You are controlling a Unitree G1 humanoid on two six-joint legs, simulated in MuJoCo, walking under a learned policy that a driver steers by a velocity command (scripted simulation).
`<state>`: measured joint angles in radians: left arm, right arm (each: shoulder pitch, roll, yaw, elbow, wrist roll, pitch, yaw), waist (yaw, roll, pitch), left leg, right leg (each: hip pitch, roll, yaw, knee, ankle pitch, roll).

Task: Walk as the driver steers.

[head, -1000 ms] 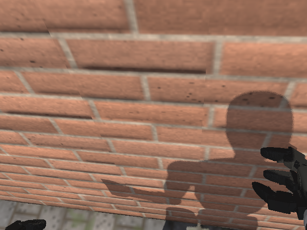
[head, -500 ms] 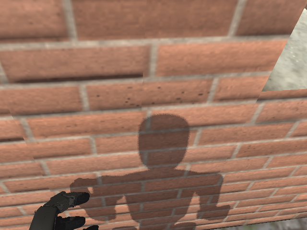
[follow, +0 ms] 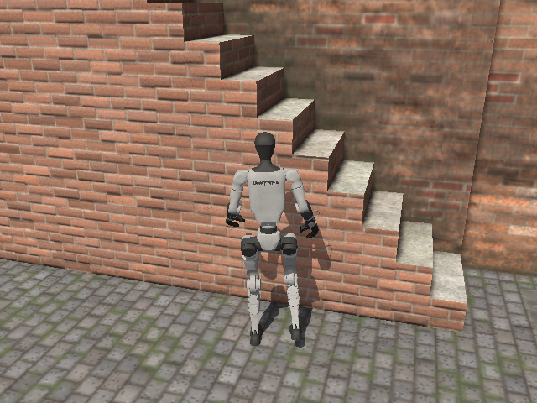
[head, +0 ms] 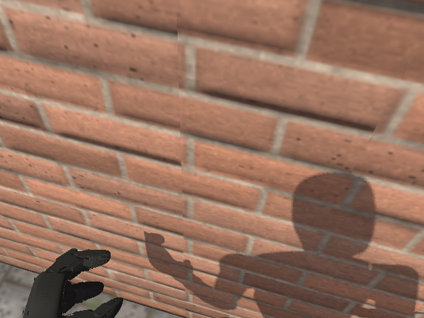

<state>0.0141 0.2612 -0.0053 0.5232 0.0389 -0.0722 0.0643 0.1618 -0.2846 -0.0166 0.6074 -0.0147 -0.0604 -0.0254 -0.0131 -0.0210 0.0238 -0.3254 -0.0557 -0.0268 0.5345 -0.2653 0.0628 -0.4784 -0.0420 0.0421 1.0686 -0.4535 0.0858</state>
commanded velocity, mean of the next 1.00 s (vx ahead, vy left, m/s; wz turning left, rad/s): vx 0.98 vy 0.00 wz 0.13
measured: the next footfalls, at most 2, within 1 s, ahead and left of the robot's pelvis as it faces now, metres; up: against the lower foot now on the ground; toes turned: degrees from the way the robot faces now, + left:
right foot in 0.22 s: +0.13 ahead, -0.09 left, +0.00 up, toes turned +16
left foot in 0.52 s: -0.02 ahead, +0.21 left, +0.00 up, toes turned +16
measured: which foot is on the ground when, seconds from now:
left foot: down 0.00-0.28, up 0.30-0.50, down 0.52-0.96, up 0.98-1.00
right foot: up 0.00-0.20, down 0.22-0.70, up 0.72-0.92, down 0.94-1.00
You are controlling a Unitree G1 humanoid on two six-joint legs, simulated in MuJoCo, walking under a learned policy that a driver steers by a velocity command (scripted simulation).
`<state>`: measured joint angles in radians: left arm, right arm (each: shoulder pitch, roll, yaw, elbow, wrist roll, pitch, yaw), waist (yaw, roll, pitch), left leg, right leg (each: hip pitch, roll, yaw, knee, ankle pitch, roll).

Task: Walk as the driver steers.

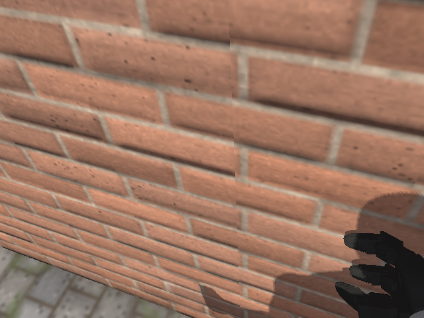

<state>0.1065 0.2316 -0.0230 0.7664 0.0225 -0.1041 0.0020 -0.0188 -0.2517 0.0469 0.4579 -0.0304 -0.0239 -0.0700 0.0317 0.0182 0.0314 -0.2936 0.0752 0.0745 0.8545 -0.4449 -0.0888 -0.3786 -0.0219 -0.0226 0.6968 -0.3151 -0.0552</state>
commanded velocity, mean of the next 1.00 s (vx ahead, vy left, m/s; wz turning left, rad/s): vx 0.60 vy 0.00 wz -0.57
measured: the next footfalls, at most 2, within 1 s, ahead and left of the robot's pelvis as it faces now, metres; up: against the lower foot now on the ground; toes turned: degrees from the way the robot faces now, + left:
left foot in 0.34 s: +0.10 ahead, +0.09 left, +0.00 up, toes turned -26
right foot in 0.66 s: -0.05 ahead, -0.17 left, +0.00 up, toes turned -28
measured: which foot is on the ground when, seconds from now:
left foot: up 0.00-0.32, down 0.34-1.00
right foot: down 0.00-0.34, up 0.36-0.64, down 0.66-1.00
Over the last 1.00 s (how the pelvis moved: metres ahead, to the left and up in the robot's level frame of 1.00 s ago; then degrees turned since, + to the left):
0.01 0.04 -0.01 3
